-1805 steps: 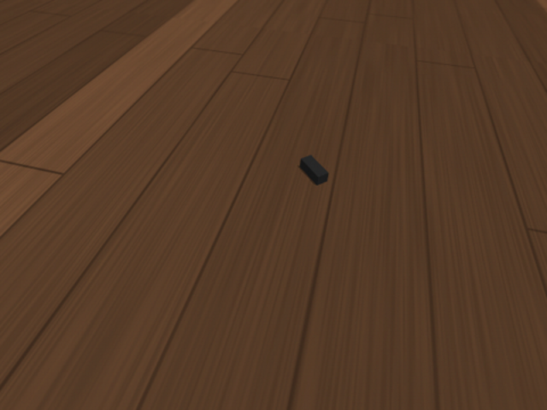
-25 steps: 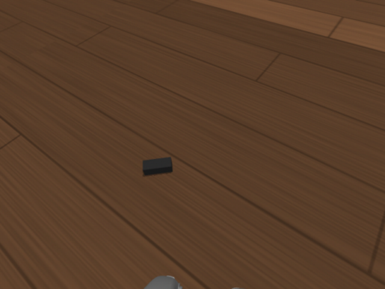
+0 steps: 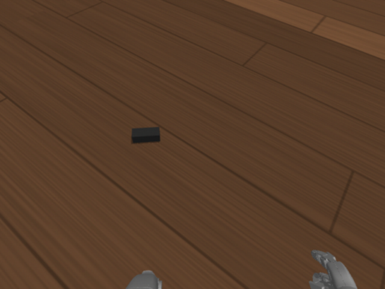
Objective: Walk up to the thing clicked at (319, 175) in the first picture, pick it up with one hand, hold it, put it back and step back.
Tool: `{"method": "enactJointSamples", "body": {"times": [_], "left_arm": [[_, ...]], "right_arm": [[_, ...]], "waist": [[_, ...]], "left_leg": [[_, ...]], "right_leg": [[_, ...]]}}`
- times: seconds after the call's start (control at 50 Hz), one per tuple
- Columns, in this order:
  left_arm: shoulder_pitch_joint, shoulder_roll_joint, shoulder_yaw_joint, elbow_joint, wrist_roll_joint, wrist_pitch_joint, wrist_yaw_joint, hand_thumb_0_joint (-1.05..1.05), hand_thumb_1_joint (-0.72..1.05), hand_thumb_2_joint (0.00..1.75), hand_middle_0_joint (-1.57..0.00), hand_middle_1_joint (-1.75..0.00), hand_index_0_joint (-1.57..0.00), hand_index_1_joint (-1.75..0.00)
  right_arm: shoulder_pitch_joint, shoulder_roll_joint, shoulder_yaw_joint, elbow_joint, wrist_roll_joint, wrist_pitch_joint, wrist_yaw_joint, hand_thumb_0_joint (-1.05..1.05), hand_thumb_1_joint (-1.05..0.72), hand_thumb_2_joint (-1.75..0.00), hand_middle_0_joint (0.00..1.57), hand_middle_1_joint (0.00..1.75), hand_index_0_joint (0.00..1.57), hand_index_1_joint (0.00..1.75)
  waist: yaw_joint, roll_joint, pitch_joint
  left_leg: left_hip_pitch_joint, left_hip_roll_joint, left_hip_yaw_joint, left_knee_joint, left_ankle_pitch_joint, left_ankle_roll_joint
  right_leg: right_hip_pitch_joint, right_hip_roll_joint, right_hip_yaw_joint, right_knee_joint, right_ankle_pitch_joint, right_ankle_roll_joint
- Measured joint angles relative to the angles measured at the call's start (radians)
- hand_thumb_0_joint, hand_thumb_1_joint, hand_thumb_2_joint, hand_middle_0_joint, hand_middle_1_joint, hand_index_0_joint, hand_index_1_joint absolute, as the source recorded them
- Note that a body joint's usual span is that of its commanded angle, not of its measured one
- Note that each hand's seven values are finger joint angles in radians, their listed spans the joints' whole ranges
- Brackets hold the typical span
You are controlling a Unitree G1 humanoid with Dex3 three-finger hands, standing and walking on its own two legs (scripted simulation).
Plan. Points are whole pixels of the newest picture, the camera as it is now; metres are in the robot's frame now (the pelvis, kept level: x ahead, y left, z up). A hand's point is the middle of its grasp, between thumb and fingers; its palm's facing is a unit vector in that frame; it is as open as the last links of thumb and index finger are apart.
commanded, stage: step back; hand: left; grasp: from above
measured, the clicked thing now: (146, 134) +1.02 +0.28 -0.72
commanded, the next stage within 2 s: stand in 1.12 s
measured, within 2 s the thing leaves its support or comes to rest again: neither
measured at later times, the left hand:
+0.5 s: hand out of the picture +0.03 +0.27 -0.13, palm faces +0.03 -0.92 -0.38, open 7.4 cm
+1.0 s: hand out of the picture +0.07 +0.28 -0.15, palm faces +0.10 -0.93 -0.35, open 7.4 cm
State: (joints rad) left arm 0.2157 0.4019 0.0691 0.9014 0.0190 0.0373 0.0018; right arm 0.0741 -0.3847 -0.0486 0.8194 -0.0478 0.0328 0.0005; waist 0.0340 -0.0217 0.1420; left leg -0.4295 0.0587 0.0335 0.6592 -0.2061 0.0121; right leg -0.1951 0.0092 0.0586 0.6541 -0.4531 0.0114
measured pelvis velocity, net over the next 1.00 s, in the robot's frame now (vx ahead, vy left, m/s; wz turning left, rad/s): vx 0.02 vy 0.01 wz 0.09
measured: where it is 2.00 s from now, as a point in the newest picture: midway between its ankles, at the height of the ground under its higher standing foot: outside the picture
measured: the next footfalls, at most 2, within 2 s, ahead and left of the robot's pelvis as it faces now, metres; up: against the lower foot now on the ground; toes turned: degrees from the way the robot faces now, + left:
left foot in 0.28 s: +0.02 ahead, +0.13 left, +0.00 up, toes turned +1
left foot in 0.84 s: +0.08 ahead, +0.13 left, +0.00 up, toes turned +5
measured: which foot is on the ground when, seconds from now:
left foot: down 0.00-0.04, up 0.06-0.26, down 0.28-0.58, up 0.60-0.82, down 0.84-1.00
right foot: down 0.00-1.00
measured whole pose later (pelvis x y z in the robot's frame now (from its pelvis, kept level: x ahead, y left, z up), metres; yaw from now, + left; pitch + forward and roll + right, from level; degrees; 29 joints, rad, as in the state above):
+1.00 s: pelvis +0.02 +0.01 +0.01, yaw +5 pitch -2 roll -1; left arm 0.14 0.38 0.03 1.00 -0.01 0.00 0.01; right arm 0.12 -0.33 -0.03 1.02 -0.02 0.00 0.00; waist 0.03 -0.02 0.11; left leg -0.31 0.01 -0.01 0.62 -0.27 0.01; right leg -0.21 -0.04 -0.02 0.63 -0.38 -0.01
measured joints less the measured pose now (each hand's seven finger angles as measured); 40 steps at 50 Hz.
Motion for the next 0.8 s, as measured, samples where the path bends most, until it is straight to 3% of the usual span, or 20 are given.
{"method": "enactJointSamples", "body": {"times": [0.04,0.06,0.08,0.12,0.18,0.24,0.26,0.3,0.34,0.42,0.52,0.56,0.58,0.64,0.72,0.8], "left_arm": [[0.004,-0.035,-0.004,0.045,0.012,-0.011,-0.001,0.01,0.9,0.89,-0.2,-0.3,-0.21,-0.29],[0.021,-0.043,-0.007,0.053,0.019,-0.014,-0.005,0.01,0.9,0.89,-0.2,-0.3,-0.21,-0.29],[0.041,-0.044,-0.009,0.056,0.024,-0.014,-0.008,0.01,0.9,0.89,-0.2,-0.3,-0.21,-0.29],[0.071,-0.043,-0.01,0.067,0.028,-0.012,-0.008,0.01,0.9,0.89,-0.2,-0.3,-0.21,-0.3],[0.077,-0.053,-0.009,0.077,0.027,-0.021,-0.005,0.01,0.9,0.89,-0.2,-0.3,-0.21,-0.3],[0.063,-0.048,-0.007,0.059,0.027,-0.038,-0.008,0.01,0.9,0.89,-0.21,-0.3,-0.21,-0.3],[0.055,-0.044,-0.006,0.051,0.026,-0.04,-0.009,0.01,0.9,0.89,-0.21,-0.3,-0.21,-0.3],[0.029,-0.023,-0.003,0.041,0.021,-0.034,-0.009,0.01,0.9,0.89,-0.21,-0.3,-0.21,-0.3],[0.018,-0.011,-0.003,0.041,0.012,-0.026,-0.005,0.01,0.9,0.89,-0.2,-0.3,-0.21,-0.3],[0.001,-0.008,-0.009,0.058,0.003,-0.02,-0.014,0.01,0.9,0.89,-0.2,-0.3,-0.21,-0.3],[-0.013,0.003,0.0,0.058,0.002,-0.042,-0.024,0.01,0.9,0.89,-0.2,-0.3,-0.21,-0.3],[-0.021,-0.001,0.005,0.064,0.007,-0.055,-0.019,0.01,0.9,0.89,-0.2,-0.3,-0.21,-0.3],[-0.025,-0.01,0.007,0.066,0.012,-0.06,-0.014,0.01,0.9,0.89,-0.2,-0.3,-0.21,-0.3],[-0.018,-0.031,0.002,0.066,0.025,-0.066,-0.01,0.01,0.9,0.89,-0.2,-0.3,-0.21,-0.3],[-0.008,-0.055,-0.009,0.071,0.016,-0.073,-0.007,0.01,0.9,0.89,-0.2,-0.3,-0.21,-0.3],[-0.009,-0.052,-0.018,0.077,0.01,-0.075,-0.007,0.01,0.9,0.89,-0.2,-0.3,-0.21,-0.3]], "right_arm": [[-0.008,-0.024,-0.012,0.011,0.005,0.008,0.0,0.0,-0.9,-0.9,0.2,0.3,0.21,0.3],[0.006,-0.023,-0.015,0.022,0.008,0.014,-0.003,0.0,-0.9,-0.9,0.2,0.3,0.21,0.3],[0.023,-0.018,-0.016,0.037,0.01,0.019,-0.004,0.0,-0.91,-0.9,0.2,0.3,0.21,0.3],[0.052,-0.012,-0.014,0.068,0.018,0.023,0.003,0.0,-0.91,-0.9,0.2,0.3,0.21,0.3],[0.098,-0.022,-0.014,0.1,0.025,0.011,0.005,0.0,-0.91,-0.9,0.2,0.3,0.21,0.3],[0.134,-0.019,-0.009,0.135,0.022,0.001,0.006,0.0,-0.91,-0.9,0.2,0.3,0.21,0.3],[0.142,-0.014,-0.008,0.145,0.021,-0.004,0.008,0.0,-0.91,-0.9,0.2,0.3,0.21,0.3],[0.141,0.016,-0.009,0.168,0.017,-0.017,0.008,0.0,-0.91,-0.9,0.2,0.3,0.21,0.3],[0.14,0.044,-0.007,0.173,0.012,-0.034,0.011,0.01,-0.91,-0.9,0.2,0.3,0.21,0.3],[0.155,0.058,-0.004,0.163,0.005,-0.047,0.023,0.0,-0.91,-0.9,0.2,0.3,0.21,0.3],[0.155,0.042,-0.007,0.153,0.003,-0.046,0.026,0.0,-0.9,-0.9,0.2,0.3,0.21,0.3],[0.152,0.026,-0.009,0.152,0.009,-0.033,0.024,0.0,-0.9,-0.9,0.2,0.3,0.21,0.3],[0.151,0.015,-0.011,0.154,0.013,-0.025,0.02,0.0,-0.9,-0.9,0.2,0.3,0.21,0.3],[0.158,0.005,-0.015,0.171,0.015,-0.007,0.004,0.0,-0.91,-0.9,0.2,0.3,0.21,0.3],[0.163,-0.015,-0.014,0.181,0.02,-0.021,0.004,0.0,-0.91,-0.9,0.2,0.3,0.21,0.3],[0.15,-0.015,-0.01,0.188,0.017,-0.026,0.008,0.0,-0.91,-0.9,0.2,0.3,0.21,0.3]], "waist": [[-0.019,0.082,0.017],[-0.018,0.092,0.0],[-0.003,0.08,-0.025],[0.021,0.052,-0.057],[0.005,0.063,-0.076],[-0.003,0.071,-0.078],[-0.005,0.068,-0.075],[-0.001,0.02,-0.047],[0.004,-0.02,-0.036],[-0.026,-0.001,-0.064],[-0.051,0.004,-0.079],[-0.049,0.019,-0.078],[-0.05,0.041,-0.075],[-0.03,0.054,-0.096],[-0.016,0.067,-0.09],[-0.012,0.063,-0.069]], "left_leg": [[-0.014,0.033,-0.054,0.046,-0.03,0.009],[-0.024,0.016,-0.079,0.065,-0.101,0.008],[-0.031,-0.014,-0.093,0.098,-0.168,0.0],[-0.024,-0.062,-0.109,0.18,-0.207,-0.009],[0.013,-0.087,-0.136,0.207,-0.2,-0.01],[0.091,-0.071,-0.111,0.096,-0.233,-0.015],[0.124,-0.067,-0.094,0.034,-0.232,-0.017],[0.173,-0.096,-0.069,-0.064,-0.091,-0.016],[0.194,-0.113,-0.044,-0.093,-0.066,-0.01],[0.196,-0.076,-0.062,-0.106,-0.073,0.018],[0.196,-0.051,-0.071,-0.109,-0.072,-0.011],[0.179,-0.034,-0.077,-0.057,-0.103,-0.026],[0.166,-0.024,-0.099,-0.013,-0.141,-0.016],[0.098,-0.069,-0.14,0.155,-0.261,-0.006],[0.053,-0.078,-0.135,0.209,-0.232,-0.008],[0.066,-0.046,-0.104,0.096,-0.207,-0.013]], "right_leg": [[0.031,0.047,-0.041,-0.039,0.052,-0.009],[0.024,0.047,-0.045,-0.033,0.055,-0.015],[0.008,0.035,-0.032,-0.019,0.051,-0.024],[-0.009,0.005,-0.003,-0.01,0.05,-0.034],[-0.008,-0.016,-0.022,-0.039,0.078,-0.013],[-0.018,-0.025,-0.049,-0.037,0.081,-0.003],[-0.024,-0.031,-0.059,-0.027,0.076,0.0],[-0.032,-0.066,-0.049,0.012,0.06,0.008],[-0.055,-0.079,-0.022,0.067,0.04,-0.011],[-0.115,-0.033,-0.047,0.189,-0.073,-0.037],[-0.097,-0.035,-0.07,0.035,0.017,-0.033],[-0.063,-0.019,-0.083,-0.062,0.138,-0.032],[-0.055,-0.004,-0.097,-0.066,0.17,-0.03],[-0.049,-0.002,-0.108,-0.058,0.146,-0.04],[-0.002,-0.012,-0.119,-0.112,0.153,-0.03],[0.013,-0.024,-0.128,-0.106,0.131,-0.02]]}}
